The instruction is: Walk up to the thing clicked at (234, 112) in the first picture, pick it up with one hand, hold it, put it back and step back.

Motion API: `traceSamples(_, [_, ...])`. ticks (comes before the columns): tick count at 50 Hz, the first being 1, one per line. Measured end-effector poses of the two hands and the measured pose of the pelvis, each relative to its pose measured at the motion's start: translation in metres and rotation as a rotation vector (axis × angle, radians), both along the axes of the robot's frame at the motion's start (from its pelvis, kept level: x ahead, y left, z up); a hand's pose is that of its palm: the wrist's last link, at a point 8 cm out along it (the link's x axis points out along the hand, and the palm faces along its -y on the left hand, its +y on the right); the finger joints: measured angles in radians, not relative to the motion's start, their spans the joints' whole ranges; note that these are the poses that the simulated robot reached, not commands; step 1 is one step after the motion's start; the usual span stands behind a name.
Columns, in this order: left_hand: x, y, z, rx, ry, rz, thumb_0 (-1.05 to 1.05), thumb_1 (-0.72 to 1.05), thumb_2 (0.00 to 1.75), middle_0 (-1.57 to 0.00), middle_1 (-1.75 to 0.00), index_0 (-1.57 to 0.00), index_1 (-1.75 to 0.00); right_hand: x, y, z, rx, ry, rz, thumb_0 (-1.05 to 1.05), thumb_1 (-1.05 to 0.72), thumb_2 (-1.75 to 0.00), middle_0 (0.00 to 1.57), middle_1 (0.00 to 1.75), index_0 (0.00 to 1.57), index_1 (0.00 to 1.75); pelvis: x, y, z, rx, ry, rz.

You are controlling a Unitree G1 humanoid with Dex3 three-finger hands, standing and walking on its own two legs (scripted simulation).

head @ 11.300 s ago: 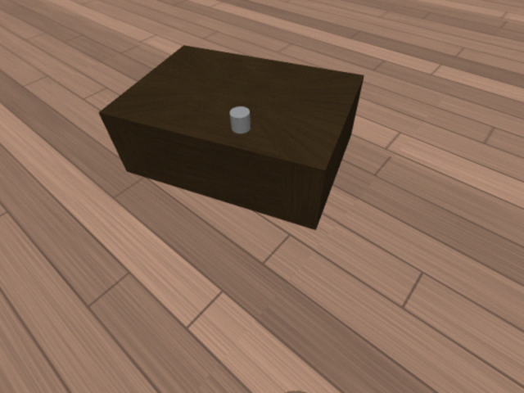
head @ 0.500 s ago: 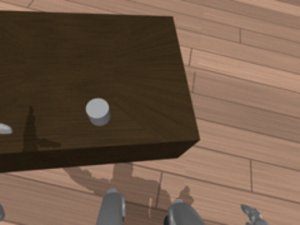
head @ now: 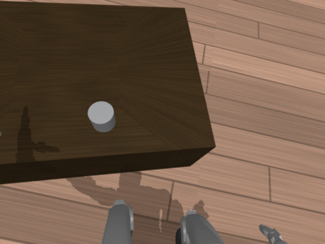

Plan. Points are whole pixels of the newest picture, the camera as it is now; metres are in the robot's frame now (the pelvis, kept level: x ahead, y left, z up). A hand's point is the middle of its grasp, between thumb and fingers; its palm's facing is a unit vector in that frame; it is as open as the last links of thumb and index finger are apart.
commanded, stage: go down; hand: left
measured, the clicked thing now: (102, 117) +0.51 +0.19 -0.25
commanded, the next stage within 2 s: none
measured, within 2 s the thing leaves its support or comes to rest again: neither
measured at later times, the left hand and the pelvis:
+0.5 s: hand out of the picture +0.43 +0.39 +0.04, palm faces +0.19 -0.98 -0.04, open 17.1 cm; pelvis +0.00 +0.00 -0.01, yaw +0 degrees
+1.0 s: hand out of the picture +0.44 +0.39 +0.05, palm faces +0.18 -0.98 -0.02, open 16.9 cm; pelvis +0.00 +0.00 -0.01, yaw +0 degrees
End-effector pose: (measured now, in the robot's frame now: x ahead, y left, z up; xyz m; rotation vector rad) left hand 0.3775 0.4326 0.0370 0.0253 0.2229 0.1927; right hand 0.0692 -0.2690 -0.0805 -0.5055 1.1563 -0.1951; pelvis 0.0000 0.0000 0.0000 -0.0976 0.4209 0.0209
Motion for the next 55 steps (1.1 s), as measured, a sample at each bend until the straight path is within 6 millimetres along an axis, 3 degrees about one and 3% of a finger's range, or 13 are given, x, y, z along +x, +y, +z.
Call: traceSamples(55, [0.028,0.009,0.02,-0.005,-0.118,-0.013,-0.01,-0.35,0.07,-0.05,-0.02,-0.02,-0.02,-0.016,0.003,-0.007,-0.001,0.045,-0.006,0.01,-0.91,-0.9,0.21,0.3,0.21,0.3,-0.005,0.0,-0.01,-0.013,0.031,-0.001])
